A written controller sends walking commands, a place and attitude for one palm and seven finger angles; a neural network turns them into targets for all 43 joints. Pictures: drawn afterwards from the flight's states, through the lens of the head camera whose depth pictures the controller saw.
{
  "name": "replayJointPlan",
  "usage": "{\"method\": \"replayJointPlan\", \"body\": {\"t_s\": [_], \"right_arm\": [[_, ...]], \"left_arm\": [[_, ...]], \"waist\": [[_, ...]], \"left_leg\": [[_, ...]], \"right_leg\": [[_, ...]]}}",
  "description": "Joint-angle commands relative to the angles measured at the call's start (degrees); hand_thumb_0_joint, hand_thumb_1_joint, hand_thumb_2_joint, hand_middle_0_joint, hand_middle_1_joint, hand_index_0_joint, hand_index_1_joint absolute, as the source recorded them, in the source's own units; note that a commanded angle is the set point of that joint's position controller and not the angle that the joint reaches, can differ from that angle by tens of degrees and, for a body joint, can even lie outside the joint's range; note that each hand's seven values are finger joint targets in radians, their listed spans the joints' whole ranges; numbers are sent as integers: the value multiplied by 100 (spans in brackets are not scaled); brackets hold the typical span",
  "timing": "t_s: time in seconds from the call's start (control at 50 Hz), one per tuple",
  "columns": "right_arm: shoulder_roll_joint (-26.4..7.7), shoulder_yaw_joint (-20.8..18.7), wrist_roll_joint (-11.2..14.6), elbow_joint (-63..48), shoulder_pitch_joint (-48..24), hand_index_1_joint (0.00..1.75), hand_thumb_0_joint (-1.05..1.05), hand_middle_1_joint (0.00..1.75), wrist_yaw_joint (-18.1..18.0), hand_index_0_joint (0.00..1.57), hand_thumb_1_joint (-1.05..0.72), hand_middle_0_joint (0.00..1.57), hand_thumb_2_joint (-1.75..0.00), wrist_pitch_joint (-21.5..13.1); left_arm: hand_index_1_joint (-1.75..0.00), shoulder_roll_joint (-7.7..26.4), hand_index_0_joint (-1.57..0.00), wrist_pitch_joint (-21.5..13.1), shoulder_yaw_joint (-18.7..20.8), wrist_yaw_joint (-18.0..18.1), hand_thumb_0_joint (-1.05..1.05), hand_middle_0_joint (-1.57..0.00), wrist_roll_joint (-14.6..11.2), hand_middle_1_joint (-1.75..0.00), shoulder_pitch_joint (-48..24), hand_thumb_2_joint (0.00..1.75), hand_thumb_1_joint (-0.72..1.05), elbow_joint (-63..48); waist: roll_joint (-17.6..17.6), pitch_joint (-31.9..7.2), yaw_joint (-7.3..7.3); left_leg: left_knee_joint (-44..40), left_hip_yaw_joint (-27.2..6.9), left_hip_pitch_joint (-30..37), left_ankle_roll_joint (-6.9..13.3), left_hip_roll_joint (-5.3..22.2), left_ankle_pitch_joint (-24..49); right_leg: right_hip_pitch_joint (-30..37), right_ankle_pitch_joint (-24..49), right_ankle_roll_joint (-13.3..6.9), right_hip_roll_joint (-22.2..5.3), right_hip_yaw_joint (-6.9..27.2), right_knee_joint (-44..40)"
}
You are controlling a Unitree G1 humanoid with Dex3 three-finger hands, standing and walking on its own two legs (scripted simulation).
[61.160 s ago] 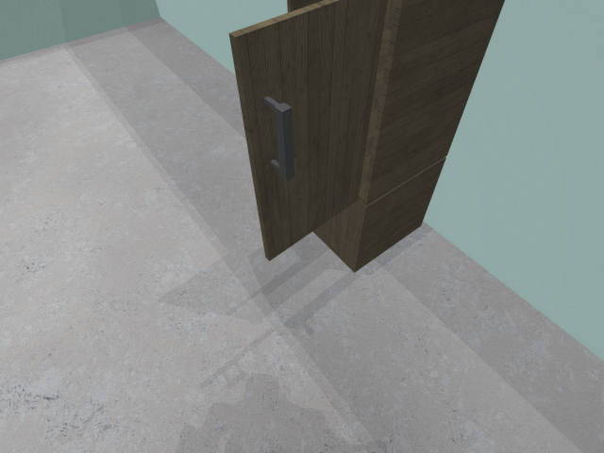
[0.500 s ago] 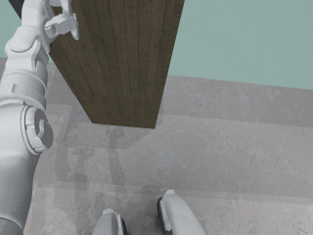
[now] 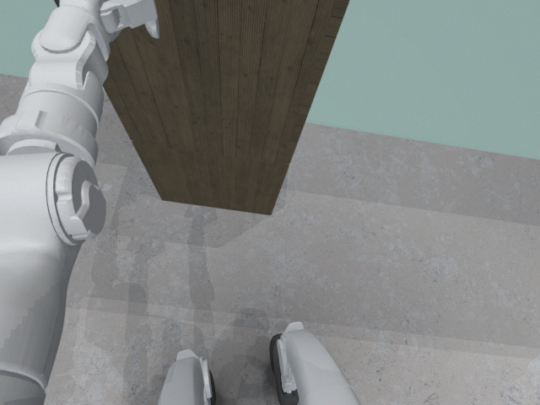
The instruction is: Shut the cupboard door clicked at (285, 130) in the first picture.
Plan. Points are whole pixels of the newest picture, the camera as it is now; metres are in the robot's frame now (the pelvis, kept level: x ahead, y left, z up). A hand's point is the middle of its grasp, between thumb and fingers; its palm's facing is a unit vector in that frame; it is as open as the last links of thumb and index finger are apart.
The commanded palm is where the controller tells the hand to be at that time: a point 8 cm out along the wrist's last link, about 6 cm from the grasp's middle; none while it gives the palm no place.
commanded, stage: pull the fist back off the door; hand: left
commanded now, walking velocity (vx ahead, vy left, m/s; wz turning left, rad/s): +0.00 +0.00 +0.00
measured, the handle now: out of the picture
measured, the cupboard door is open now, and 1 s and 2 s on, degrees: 0 0 0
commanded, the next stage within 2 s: draw the hand back to the body in 0.80 s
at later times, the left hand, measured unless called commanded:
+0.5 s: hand (177, 15) +0.58 +0.03 +0.14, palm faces +0.05 -1.00 -0.02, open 3.1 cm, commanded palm +0.53 +0.07 +0.14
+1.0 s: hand (173, 48) +0.52 +0.03 +0.15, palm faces +0.05 -1.00 -0.01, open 3.1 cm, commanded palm +0.47 +0.10 +0.15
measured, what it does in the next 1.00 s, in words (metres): stands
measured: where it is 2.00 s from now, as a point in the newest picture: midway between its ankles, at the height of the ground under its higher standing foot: (246, 401)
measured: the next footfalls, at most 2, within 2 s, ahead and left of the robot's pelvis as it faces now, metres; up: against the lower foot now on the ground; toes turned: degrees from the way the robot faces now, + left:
none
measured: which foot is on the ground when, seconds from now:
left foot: down 0.00-1.00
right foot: down 0.00-1.00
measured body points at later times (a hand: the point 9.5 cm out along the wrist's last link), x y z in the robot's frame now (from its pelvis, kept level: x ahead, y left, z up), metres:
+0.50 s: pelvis +0.00 -0.01 +0.02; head +0.14 -0.02 +0.45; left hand +0.57 +0.08 +0.14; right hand -0.08 -0.24 -0.09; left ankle +0.00 +0.12 -0.66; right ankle +0.04 -0.13 -0.66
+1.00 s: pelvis +0.03 -0.02 +0.04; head +0.11 -0.03 +0.48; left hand +0.51 +0.09 +0.15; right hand +0.08 -0.27 -0.09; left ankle +0.00 +0.12 -0.66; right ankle +0.04 -0.13 -0.66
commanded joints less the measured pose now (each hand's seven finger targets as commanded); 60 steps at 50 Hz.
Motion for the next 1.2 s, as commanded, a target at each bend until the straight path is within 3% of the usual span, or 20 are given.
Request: {"method": "replayJointPlan", "body": {"t_s": [0.0,0.04,0.08,0.12,0.16,0.26,0.36,0.42,0.48,0.52,0.54,0.58,0.64,0.7,0.8,0.9,0.96,0.98,1.06,1.18], "right_arm": [[-945,-392,-246,-46,1496,30,0,30,241,20,-90,20,-90,-59],[-911,-423,-380,22,1502,30,0,30,392,20,-90,20,-90,-69],[-937,-461,-411,55,1510,30,0,30,490,20,-90,20,-90,-37],[-956,-457,-371,27,1492,30,0,30,496,20,-90,20,-90,13],[-959,-446,-278,-70,1384,30,0,30,463,20,-90,20,-90,46],[-968,-351,-148,-290,1281,30,0,30,338,20,-90,20,-90,39],[-910,-401,-107,-390,1303,30,0,30,356,20,-90,20,-90,45],[-851,-480,-67,-453,1269,30,0,30,383,20,-90,20,-90,103],[-845,-562,-23,-462,1211,30,0,30,376,20,-90,20,-90,175],[-786,-592,-13,-501,1140,30,0,30,369,20,-90,20,-90,188],[-795,-628,-4,-467,1098,30,0,30,359,20,-90,20,-90,196],[-766,-630,16,-456,1017,30,0,30,338,20,-90,20,-90,228],[-700,-657,55,-463,835,30,0,30,314,20,-90,20,-90,233],[-647,-669,96,-481,666,30,0,30,304,20,-90,20,-90,245],[-605,-637,145,-441,412,30,0,30,217,20,-90,20,-90,287],[-590,-579,129,-417,251,30,0,30,154,20,-90,20,-90,278],[-574,-567,178,-650,125,30,0,30,133,20,-90,20,-90,310],[-550,-556,204,-748,72,30,0,30,135,20,-90,20,-90,322],[-524,-556,370,-1012,-178,30,0,30,75,20,-90,20,-90,346],[-468,-511,535,-1084,-612,30,0,30,-98,20,-90,20,-90,164]], "left_arm": [[-150,-329,-130,-326,509,2423,0,-130,48,-150,-3652,90,90,-1360],[-150,-356,-130,-621,351,3135,0,-130,591,-150,-3922,90,90,-1516],[-150,-237,-130,-821,72,3270,0,-130,1099,-150,-3965,90,90,-1426],[-150,-44,-130,-915,-75,3141,0,-130,1336,-150,-3940,90,90,-1268],[-150,-113,-130,-855,-143,2906,0,-130,1177,-150,-3686,90,90,-1102],[-150,295,-130,-756,342,2470,0,-130,564,-150,-2994,90,90,-1016],[-150,341,-130,-1117,605,2407,0,-130,416,-150,-1832,90,90,-1400],[-150,-179,-130,-1269,303,2392,0,-130,379,-150,-1308,90,90,-1809],[-150,-279,-130,-1328,381,2426,0,-130,264,-150,-859,90,90,-2124],[-150,-644,-130,-1478,112,2437,0,-130,196,-150,-949,90,90,-2746],[-150,-529,-130,-1508,285,2467,0,-130,178,-150,-652,90,90,-2736],[-150,-599,-130,-1549,251,2482,0,-130,162,-150,-354,90,90,-2802],[-150,-1006,-130,-1622,-76,2486,0,-130,178,-150,-96,90,90,-3141],[-150,-1392,-130,-1555,-346,2463,0,-130,119,-150,366,90,90,-3286],[-150,-1462,-130,-1450,-427,2481,0,-130,91,-150,242,90,90,-3114],[-150,-1336,-130,-1525,-334,2480,0,-130,106,-150,118,90,90,-2796],[-150,-944,-130,-1536,39,2328,0,-130,54,-150,961,90,90,-3171],[-150,-1036,-130,-1489,-26,2247,0,-130,14,-150,1296,90,90,-3338],[-150,-1156,-130,-1181,-150,1969,0,-130,-216,-150,2224,90,90,-4326],[-150,-1343,-130,-782,-499,1660,0,-130,-526,-150,2974,90,90,-5925]], "waist": [[867,-3076,-680],[1021,-3310,-746],[1080,-3246,-781],[1143,-3229,-774],[979,-3188,-706],[363,-3101,-447],[-5,-3151,-22],[68,-3206,105],[-195,-3141,263],[7,-3228,307],[27,-3219,398],[-292,-2982,435],[-33,-2898,499],[-128,-2762,555],[-422,-2368,490],[-537,-2437,505],[-378,-2927,920],[-452,-2947,1000],[-525,-2723,1178],[-610,-2132,1209]], "left_leg": [[-659,-427,2511,19,-19,1734],[-588,-393,2572,13,-52,1736],[-628,-304,2589,30,-82,1616],[-726,-269,2571,55,-105,1449],[-857,-216,2476,83,-141,1179],[-1102,-10,1942,171,-199,897],[-1260,155,1910,169,-206,1277],[-1374,249,2299,143,-212,1643],[-1503,321,2477,131,-216,1815],[-1551,357,2804,121,-238,2040],[-1552,371,2889,106,-230,2114],[-1634,405,2786,120,-241,2106],[-1686,441,3133,94,-240,2318],[-1741,460,3284,80,-232,2501],[-1810,467,3129,91,-260,2268],[-1768,426,3016,96,-301,2137],[-1851,506,3175,85,-322,2518],[-1912,533,3180,92,-325,2566],[-2159,608,3381,113,-277,2623],[-2568,582,3880,141,-224,2374]], "right_leg": [[644,949,-37,254,-23,-585],[553,896,-29,243,-10,-539],[584,795,-57,222,21,-585],[756,752,-106,208,56,-645],[1048,692,-121,215,102,-757],[2013,713,-83,230,219,-1015],[2740,1211,-91,255,270,-1093],[2935,1630,-106,269,241,-1147],[3214,1886,-97,298,232,-1232],[3295,2111,-107,296,232,-1273],[3322,2194,-113,308,230,-1266],[3526,2305,-100,305,234,-1305],[3462,2453,-116,290,212,-1316],[3535,2622,-126,293,190,-1334],[3595,2609,-97,248,224,-1384],[3623,2555,-93,202,280,-1306],[4198,2983,-136,185,315,-1239],[4386,3114,-137,195,322,-1278],[4758,3293,-139,218,311,-1511],[4917,2918,-99,231,241,-1928]]}}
